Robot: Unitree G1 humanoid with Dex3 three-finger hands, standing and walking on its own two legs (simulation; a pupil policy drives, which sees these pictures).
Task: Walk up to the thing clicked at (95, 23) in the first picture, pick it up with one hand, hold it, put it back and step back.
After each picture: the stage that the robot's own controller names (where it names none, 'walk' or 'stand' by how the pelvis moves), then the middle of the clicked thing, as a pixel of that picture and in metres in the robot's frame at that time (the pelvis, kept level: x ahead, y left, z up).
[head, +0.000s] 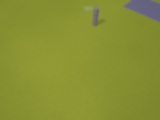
stand; (95, 16) +1.80 -0.17 -0.66
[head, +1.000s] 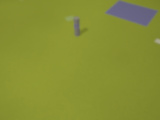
walk; (76, 26) +1.67 +0.18 -0.64
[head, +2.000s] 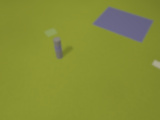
walk; (58, 48) +1.14 +0.31 -0.65
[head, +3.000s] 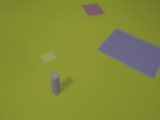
walk; (55, 84) +0.73 +0.21 -0.63
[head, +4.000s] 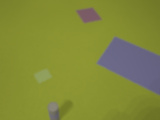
walk; (54, 113) +0.47 +0.15 -0.64
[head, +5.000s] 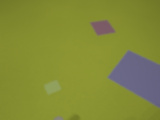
stand; out of the picture +0.41 +0.15 -0.65
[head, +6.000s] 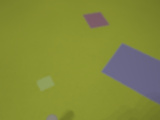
stand; out of the picture +0.38 +0.18 -0.64
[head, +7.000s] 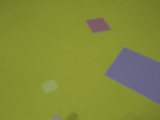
stand; out of the picture +0.42 +0.17 -0.66
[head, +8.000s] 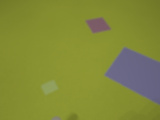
stand; out of the picture +0.40 +0.17 -0.66
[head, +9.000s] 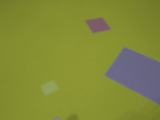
go down; out of the picture +0.40 +0.17 -0.66
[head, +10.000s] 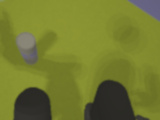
go down; (28, 51) +0.49 +0.16 -0.31
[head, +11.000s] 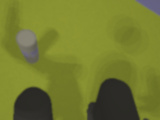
approach; (29, 49) +0.50 +0.16 -0.28
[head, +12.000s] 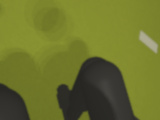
close in; out of the picture +0.50 +0.21 -0.18
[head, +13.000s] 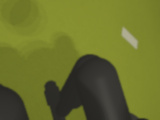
close; out of the picture +0.49 +0.23 -0.18
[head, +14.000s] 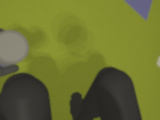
lift; (5, 53) +0.38 +0.20 -0.12
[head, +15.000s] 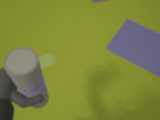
lift; (32, 84) +0.31 +0.15 +0.06
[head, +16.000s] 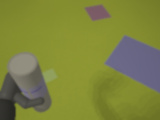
hold; (34, 87) +0.31 +0.16 +0.05
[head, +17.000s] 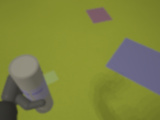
hold; (36, 89) +0.30 +0.15 +0.05
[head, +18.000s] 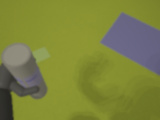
crouch; (29, 76) +0.35 +0.16 +0.01
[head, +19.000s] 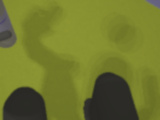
lower; out of the picture +0.50 +0.18 -0.03
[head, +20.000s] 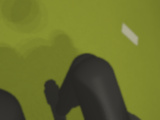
lower; out of the picture +0.47 +0.23 -0.18
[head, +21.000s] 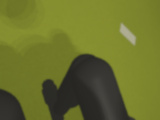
lower; out of the picture +0.47 +0.22 -0.19
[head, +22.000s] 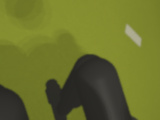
lower; out of the picture +0.46 +0.22 -0.19
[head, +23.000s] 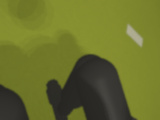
lower; out of the picture +0.47 +0.22 -0.18
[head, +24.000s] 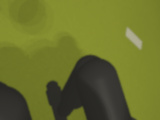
open; out of the picture +0.47 +0.19 -0.19
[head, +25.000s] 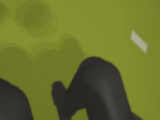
stand; out of the picture +0.46 +0.19 -0.18
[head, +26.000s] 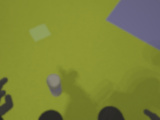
walk; (55, 86) +0.43 +0.12 -0.45
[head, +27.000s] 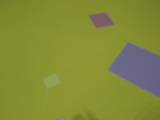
stand; out of the picture +0.39 +0.12 -0.60
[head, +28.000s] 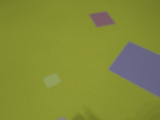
stand; out of the picture +0.38 +0.12 -0.60
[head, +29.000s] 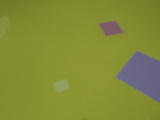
stand; out of the picture +0.40 +0.10 -0.65
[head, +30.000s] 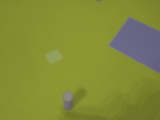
walk; (68, 101) +0.44 +0.07 -0.64
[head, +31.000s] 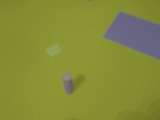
walk; (68, 84) +0.63 +0.14 -0.63
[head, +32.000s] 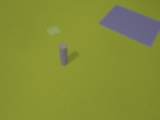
walk; (63, 55) +0.96 +0.17 -0.63
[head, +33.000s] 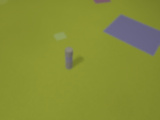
stand; (69, 58) +1.01 +0.12 -0.65
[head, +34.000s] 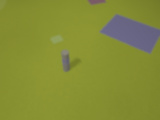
stand; (65, 61) +1.01 +0.15 -0.66
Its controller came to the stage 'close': yes
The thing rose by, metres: 0.70
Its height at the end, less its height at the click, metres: +0.00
